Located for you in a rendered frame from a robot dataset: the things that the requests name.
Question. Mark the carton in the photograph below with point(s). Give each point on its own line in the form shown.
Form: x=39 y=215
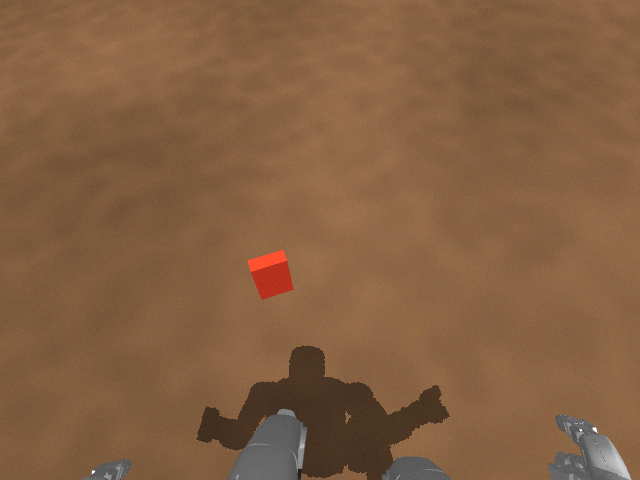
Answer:
x=271 y=274

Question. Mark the right robot hand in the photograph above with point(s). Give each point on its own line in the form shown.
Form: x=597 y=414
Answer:
x=599 y=455

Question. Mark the left robot hand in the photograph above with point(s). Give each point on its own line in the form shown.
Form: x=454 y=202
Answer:
x=112 y=471

